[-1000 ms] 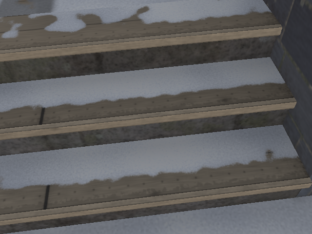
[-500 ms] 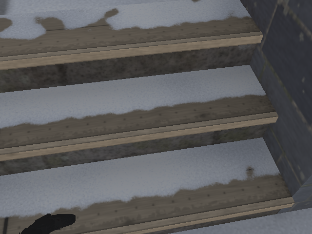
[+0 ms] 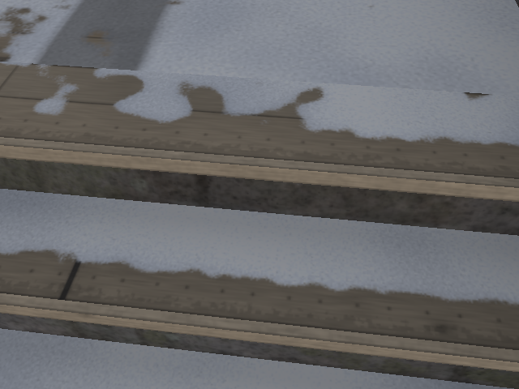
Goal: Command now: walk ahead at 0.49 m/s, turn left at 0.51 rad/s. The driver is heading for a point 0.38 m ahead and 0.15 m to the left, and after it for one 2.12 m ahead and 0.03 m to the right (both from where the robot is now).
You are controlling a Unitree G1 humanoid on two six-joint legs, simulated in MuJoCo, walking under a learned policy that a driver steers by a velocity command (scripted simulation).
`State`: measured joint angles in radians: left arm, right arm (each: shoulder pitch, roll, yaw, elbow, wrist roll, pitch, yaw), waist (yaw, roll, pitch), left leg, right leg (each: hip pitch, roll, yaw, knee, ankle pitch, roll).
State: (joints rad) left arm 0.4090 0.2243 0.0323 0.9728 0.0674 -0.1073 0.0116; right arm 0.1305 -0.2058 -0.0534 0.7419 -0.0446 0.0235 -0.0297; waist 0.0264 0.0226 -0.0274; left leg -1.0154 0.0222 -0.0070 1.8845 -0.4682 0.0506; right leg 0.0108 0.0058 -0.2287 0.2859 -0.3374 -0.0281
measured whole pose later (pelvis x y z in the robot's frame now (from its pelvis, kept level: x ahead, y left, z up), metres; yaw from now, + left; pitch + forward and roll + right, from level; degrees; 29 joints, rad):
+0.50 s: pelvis +0.32 +0.10 +0.15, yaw +16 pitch +4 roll -1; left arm 0.01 0.16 -0.06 0.56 0.03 -0.09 -0.05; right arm 0.44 -0.23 -0.02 0.98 -0.10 -0.06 0.09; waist 0.00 0.01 -0.04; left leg -0.42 -0.16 -0.06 0.72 -0.36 0.14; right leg -1.37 0.05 0.19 2.28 -0.09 -0.16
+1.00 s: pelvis +0.62 +0.16 +0.33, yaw +12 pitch +5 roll -1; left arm 0.62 0.08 -0.05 1.15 0.11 -0.08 -0.08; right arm 0.06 -0.17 0.06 0.77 -0.05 -0.06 0.05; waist 0.06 0.01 -0.12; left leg -1.39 0.08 -0.11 2.02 -0.15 0.20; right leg -0.30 0.14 0.02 0.64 -0.42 -0.12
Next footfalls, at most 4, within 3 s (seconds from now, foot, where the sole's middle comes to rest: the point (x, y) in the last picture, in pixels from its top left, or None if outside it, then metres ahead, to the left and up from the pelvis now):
0.20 left None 0.34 0.14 -0.60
0.70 right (242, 279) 0.62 0.09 -0.42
1.20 left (124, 115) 0.94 0.37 -0.24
1.78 right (254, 53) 1.20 0.08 -0.24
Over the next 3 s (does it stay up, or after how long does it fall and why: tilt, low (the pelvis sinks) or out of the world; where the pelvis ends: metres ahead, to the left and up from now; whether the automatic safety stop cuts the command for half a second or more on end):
stays up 1.70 -0.02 0.54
